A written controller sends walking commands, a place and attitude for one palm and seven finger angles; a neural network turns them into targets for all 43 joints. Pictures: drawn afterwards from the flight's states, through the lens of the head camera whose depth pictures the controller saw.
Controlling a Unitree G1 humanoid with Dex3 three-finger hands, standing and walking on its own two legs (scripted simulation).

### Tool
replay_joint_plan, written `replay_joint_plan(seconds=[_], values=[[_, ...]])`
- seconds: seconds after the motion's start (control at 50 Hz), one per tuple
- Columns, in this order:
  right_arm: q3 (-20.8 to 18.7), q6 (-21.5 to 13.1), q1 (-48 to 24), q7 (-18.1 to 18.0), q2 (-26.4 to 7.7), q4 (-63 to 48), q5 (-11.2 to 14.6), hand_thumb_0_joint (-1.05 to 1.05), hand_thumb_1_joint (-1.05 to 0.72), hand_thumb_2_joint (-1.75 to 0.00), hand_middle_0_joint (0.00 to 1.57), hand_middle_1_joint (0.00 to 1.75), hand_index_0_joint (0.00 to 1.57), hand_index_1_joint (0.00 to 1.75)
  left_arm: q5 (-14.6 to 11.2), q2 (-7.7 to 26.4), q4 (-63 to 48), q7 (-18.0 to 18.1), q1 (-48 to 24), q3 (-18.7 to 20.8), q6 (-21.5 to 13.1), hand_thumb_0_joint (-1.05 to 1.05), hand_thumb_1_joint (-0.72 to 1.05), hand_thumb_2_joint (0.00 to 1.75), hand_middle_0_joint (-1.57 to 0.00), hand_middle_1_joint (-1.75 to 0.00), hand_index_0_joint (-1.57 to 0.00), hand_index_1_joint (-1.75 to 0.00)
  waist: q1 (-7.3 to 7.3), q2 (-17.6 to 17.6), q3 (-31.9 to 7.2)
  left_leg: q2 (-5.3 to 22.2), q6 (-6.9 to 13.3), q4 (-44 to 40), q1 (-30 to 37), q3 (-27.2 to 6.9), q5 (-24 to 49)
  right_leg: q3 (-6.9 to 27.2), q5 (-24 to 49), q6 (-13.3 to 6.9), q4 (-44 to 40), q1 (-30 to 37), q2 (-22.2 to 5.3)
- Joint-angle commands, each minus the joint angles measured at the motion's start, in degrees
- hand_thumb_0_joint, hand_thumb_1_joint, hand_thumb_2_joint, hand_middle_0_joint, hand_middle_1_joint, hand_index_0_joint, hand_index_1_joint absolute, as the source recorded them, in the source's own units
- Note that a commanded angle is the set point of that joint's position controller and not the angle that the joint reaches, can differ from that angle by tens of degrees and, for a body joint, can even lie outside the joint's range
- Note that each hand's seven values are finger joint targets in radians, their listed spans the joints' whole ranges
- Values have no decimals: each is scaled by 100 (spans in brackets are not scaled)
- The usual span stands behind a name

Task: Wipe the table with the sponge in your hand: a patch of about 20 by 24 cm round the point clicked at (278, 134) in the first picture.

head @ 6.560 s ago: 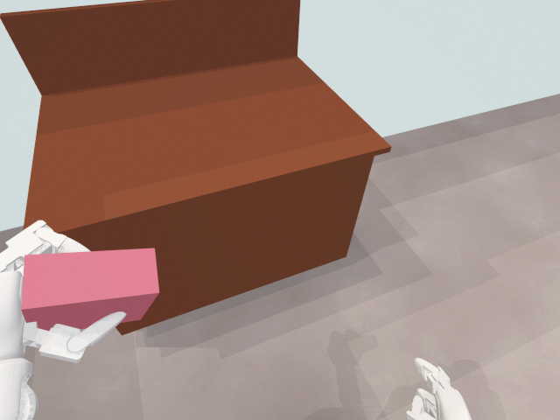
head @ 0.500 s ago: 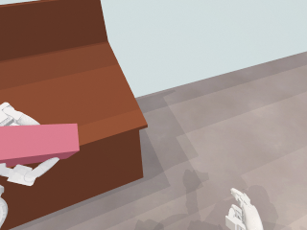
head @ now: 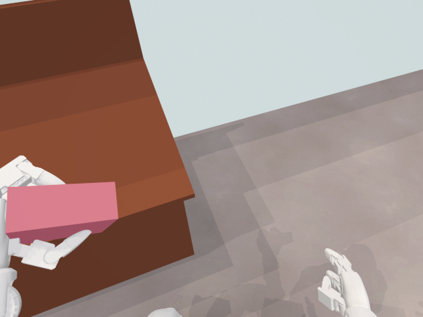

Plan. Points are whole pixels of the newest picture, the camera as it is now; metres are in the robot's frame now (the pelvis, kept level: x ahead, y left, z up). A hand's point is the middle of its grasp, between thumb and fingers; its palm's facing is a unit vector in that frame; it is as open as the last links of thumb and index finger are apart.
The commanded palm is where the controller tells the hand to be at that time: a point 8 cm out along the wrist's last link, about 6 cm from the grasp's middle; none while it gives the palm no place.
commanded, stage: come to a stop and stand still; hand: left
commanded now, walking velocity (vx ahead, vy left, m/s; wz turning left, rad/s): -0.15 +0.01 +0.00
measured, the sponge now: (78, 212) +0.24 +0.20 +0.14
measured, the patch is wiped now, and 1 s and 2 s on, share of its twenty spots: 0.00 0.00 0.00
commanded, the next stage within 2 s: look again from close up in 1.12 s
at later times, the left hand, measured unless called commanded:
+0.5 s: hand (44, 243) +0.19 +0.21 +0.17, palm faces +0.33 -0.83 -0.45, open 9.5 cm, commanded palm +0.13 +0.26 +0.18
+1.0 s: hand (38, 294) +0.13 +0.19 +0.16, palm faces +0.36 -0.84 -0.41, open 9.5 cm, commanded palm +0.09 +0.24 +0.18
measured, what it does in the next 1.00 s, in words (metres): steps on the spot: left foot, then right foot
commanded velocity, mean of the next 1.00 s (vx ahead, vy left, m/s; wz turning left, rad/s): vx -0.01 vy -0.04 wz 0.00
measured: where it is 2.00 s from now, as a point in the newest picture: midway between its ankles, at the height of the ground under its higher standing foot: outside the picture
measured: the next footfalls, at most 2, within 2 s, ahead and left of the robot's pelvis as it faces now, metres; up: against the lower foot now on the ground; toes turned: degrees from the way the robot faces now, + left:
left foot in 0.08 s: +0.07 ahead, +0.13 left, +0.00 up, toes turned +4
right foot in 0.42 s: +0.00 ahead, -0.09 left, +0.00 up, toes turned -5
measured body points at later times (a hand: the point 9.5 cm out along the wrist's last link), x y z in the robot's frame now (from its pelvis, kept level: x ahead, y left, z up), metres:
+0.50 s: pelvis -0.03 -0.01 +0.00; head -0.01 -0.03 +0.45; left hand +0.16 +0.25 +0.19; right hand +0.13 -0.22 -0.10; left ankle +0.03 +0.13 -0.73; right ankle -0.04 -0.09 -0.74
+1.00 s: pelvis -0.08 -0.04 +0.00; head -0.08 -0.05 +0.45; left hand +0.11 +0.24 +0.19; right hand +0.09 -0.27 -0.09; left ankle -0.05 +0.09 -0.74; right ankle -0.04 -0.09 -0.74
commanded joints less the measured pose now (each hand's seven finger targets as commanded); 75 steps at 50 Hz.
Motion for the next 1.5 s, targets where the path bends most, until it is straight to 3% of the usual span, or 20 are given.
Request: replay_joint_plan(seconds=[0.0,0.04,0.06,0.08,0.1,0.18,0.36,0.46,0.52,0.62,0.7,0.76,0.96,1.18,1.2,1.22,1.26,1.32,1.38,1.48], values=[[-97,-124,-104,-6,-157,-1022,-44,0,-90,-90,20,30,20,30,-95,1195,-1840,286,270,1080,-419,0,10,130,-120,-160,-120,-160,156,-450,-1640,-155,-26,-1494,452,178,1222,735,4805,-324,-83,1497,-1018],[-166,-50,-46,-38,-251,-1073,-8,0,-90,-90,20,30,20,30,-155,1152,-1872,283,306,1015,-384,0,10,130,-120,-160,-120,-160,109,142,-1668,457,107,-2126,1344,-197,3590,458,3154,60,475,837,-480],[-240,-71,-20,-24,-426,-1122,-3,0,-90,-90,20,30,20,30,-154,1198,-1931,258,262,1040,-418,0,10,130,-120,-160,-120,-160,198,1068,-1617,1326,495,-2131,1681,-1163,5366,348,673,270,890,23,0],[-284,-117,122,38,-446,-1117,19,0,-90,-90,20,30,20,30,-151,1239,-1683,192,353,1058,-476,0,10,130,-120,-160,-120,-160,245,1404,-1534,1836,867,-2279,1695,-1582,6013,470,-1441,232,1419,-424,253],[-267,-160,100,78,-402,-1066,-37,0,-90,-90,20,30,20,30,-116,1166,-1378,150,376,1056,-470,0,10,130,-120,-160,-120,-160,184,1524,-1267,1879,985,-2397,1574,-1561,5811,523,-1732,211,1759,-641,408],[-228,-339,211,187,-422,-878,-47,0,-90,-90,20,30,20,30,-71,996,-1728,108,-369,651,-386,0,10,130,-120,-160,-120,-160,95,1622,-1470,1439,724,-2080,2236,-883,5834,468,-720,221,1306,-765,495],[-53,-440,-26,125,-361,-816,-49,0,-90,-90,20,30,20,30,-157,1082,-1488,103,-295,642,-13,0,10,130,-120,-160,-120,-160,134,1180,-1228,1324,609,-2520,863,-802,2117,375,-19,256,-734,749,545],[-26,-317,-58,93,-150,-799,15,0,-90,-90,20,30,20,30,-304,1162,-1112,83,-201,747,85,0,10,130,-120,-160,-120,-160,118,-777,-1085,-7,31,-720,507,-251,265,2047,1028,-429,-1779,181,-814],[69,-240,-277,67,-92,-758,4,0,-90,-90,20,30,20,30,-305,1034,-993,55,-254,697,95,0,10,130,-120,-160,-120,-160,146,-502,-933,0,69,-25,52,-520,6,1842,1186,-579,-1650,192,-862],[61,-274,-235,-56,-204,-713,13,0,-90,-90,20,30,20,30,-231,1044,-903,85,-608,602,-30,0,10,130,-120,-160,-120,-160,171,-384,-949,20,127,-1269,310,-356,510,1395,2005,-423,-1327,772,-612],[-67,-265,-68,-77,-456,-776,5,0,-90,-90,20,30,20,30,-197,1090,-1130,131,-444,537,-122,0,10,130,-120,-160,-120,-160,233,685,-1178,617,360,-2249,1277,-838,2477,1303,1402,66,-1010,603,-4],[25,-243,-155,-75,-406,-819,-26,0,-90,-90,20,30,20,30,-147,1099,-1308,130,-458,498,-170,0,10,130,-120,-160,-120,-160,212,1304,-942,806,448,-2484,550,-1116,2093,1088,1106,113,-868,857,167],[-28,-208,40,22,-333,-783,20,0,-90,-90,20,30,20,30,-190,1040,-594,123,-357,489,10,0,10,130,-120,-160,-120,-160,136,-311,-803,99,262,-1501,752,-548,518,1946,-938,-86,-2234,6,-491],[100,-229,-52,-36,-376,-804,-50,0,-90,-90,20,30,20,30,-101,1087,-952,133,-897,359,-15,0,10,130,-120,-160,-120,-160,196,577,-693,361,386,-2535,478,-932,595,1324,-371,48,-1730,536,70],[-126,-541,863,-35,-458,-679,-83,0,-90,-90,20,30,20,30,659,5696,-2476,73,-6774,3747,-543,0,10,130,-120,-160,-120,-160,242,-710,368,163,371,-1638,35,-243,1160,1443,1011,1075,-2418,-439,104],[26,-558,324,17,-80,-265,97,0,-90,-90,20,30,20,30,261,4051,-420,-44,-6131,2630,-534,0,10,130,-120,-160,-120,-160,107,341,-580,188,290,-1338,736,-420,1027,1655,108,14,-1964,-358,-777],[-65,-601,12,127,-274,-622,13,0,-90,-90,20,30,20,30,-65,1581,1387,-269,-2563,1013,-356,0,10,130,-120,-160,-120,-160,404,253,-1044,-113,244,-1523,1063,-291,719,1928,421,143,-1941,140,-485],[-129,-575,224,440,-329,-777,135,0,-90,-90,20,30,20,30,-321,517,438,-537,-591,164,-397,0,10,130,-120,-160,-120,-160,447,689,-1527,30,362,-2176,898,-289,753,1540,388,447,-1581,1059,-249],[-48,-561,-6,497,-375,-1005,124,0,-90,-90,20,30,20,30,-220,707,-709,-481,-15,156,-351,0,10,130,-120,-160,-120,-160,431,170,-1249,350,443,-2617,708,-603,643,1061,58,276,-1276,860,153],[-6,-569,-146,246,-452,-1185,41,0,-90,-90,20,30,20,30,-145,1533,-692,-291,-630,1210,-371,0,10,130,-120,-160,-120,-160,337,-399,-789,457,453,-2915,462,-947,247,989,-104,48,-1144,401,365]])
